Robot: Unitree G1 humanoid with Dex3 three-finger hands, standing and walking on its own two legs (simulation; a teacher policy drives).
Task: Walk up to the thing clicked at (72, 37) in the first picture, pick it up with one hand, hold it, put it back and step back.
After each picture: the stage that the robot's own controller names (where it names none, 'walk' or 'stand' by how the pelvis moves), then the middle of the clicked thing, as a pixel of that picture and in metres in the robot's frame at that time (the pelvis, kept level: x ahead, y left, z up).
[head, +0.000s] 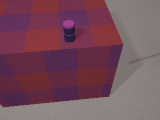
stand; (69, 31) +0.77 +0.10 -0.09
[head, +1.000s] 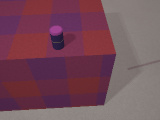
walk; (57, 38) +0.68 +0.18 -0.07
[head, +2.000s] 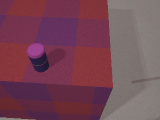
stand; (38, 58) +0.47 +0.21 -0.05
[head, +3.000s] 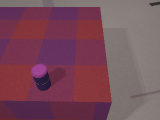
stand; (41, 77) +0.45 +0.21 -0.09
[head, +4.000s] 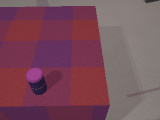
stand; (37, 81) +0.42 +0.22 -0.09
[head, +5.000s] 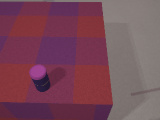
stand; (40, 78) +0.42 +0.21 -0.09
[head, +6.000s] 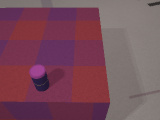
stand; (40, 78) +0.45 +0.21 -0.09
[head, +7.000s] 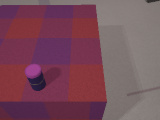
stand; (36, 77) +0.44 +0.23 -0.09
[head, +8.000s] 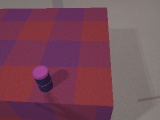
rise first; (43, 79) +0.44 +0.22 -0.08
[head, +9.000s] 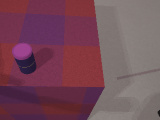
go down; (25, 59) +0.46 +0.20 -0.04
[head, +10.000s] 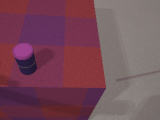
go down; (25, 59) +0.46 +0.20 -0.03
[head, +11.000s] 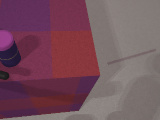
close in; (6, 49) +0.46 +0.22 +0.00
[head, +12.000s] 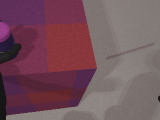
close; (3, 42) +0.48 +0.21 +0.02
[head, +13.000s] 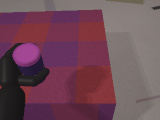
lift; (31, 65) +0.33 +0.17 +0.16
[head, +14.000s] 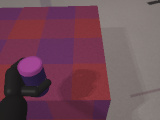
hold; (34, 77) +0.33 +0.17 +0.10
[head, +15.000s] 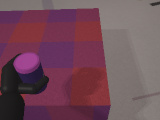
hold; (32, 74) +0.33 +0.17 +0.12
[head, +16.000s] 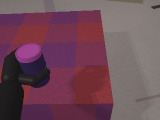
hold; (34, 66) +0.34 +0.16 +0.16
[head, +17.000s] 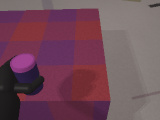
crouch; (28, 75) +0.33 +0.18 +0.12
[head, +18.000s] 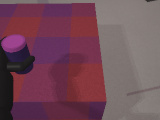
crouch; (19, 55) +0.40 +0.21 +0.11
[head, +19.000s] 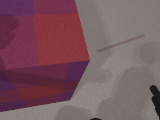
lower; out of the picture +0.51 +0.23 +0.04
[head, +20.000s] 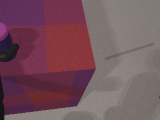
lower; (1, 43) +0.48 +0.21 +0.02
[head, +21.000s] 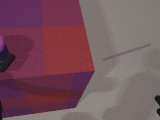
lower; out of the picture +0.45 +0.22 +0.02
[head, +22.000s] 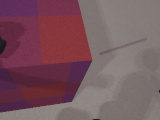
lower; out of the picture +0.49 +0.22 +0.04
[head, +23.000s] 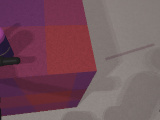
open; out of the picture +0.47 +0.22 +0.02
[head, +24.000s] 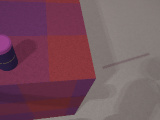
sink last; (4, 53) +0.46 +0.21 +0.00
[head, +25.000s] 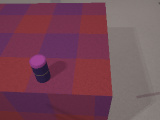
sink last; (40, 69) +0.47 +0.22 -0.03
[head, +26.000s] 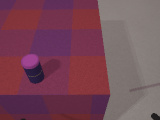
stand; (33, 69) +0.45 +0.22 -0.03
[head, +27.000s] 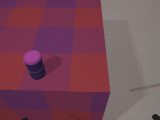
stand; (35, 65) +0.47 +0.22 -0.03
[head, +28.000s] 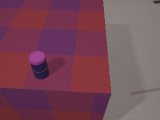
stand; (39, 65) +0.47 +0.21 -0.04
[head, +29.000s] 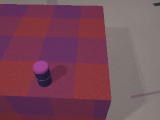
stand; (42, 74) +0.47 +0.21 -0.09
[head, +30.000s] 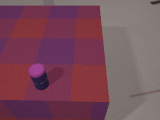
stand; (39, 77) +0.45 +0.22 -0.09
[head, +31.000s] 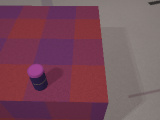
stand; (38, 77) +0.45 +0.22 -0.09
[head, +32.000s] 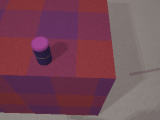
walk; (42, 51) +0.50 +0.18 -0.06
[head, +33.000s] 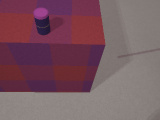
walk; (42, 22) +0.67 +0.22 -0.07
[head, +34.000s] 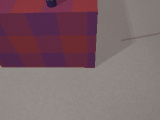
walk; out of the picture +1.00 +0.30 -0.07
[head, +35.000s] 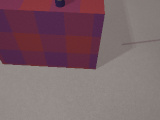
stand; out of the picture +1.05 +0.19 -0.08
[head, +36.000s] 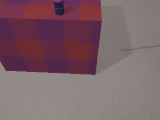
stand; (59, 6) +1.08 +0.18 -0.09
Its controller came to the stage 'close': yes
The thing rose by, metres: 0.22
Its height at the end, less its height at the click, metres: +0.00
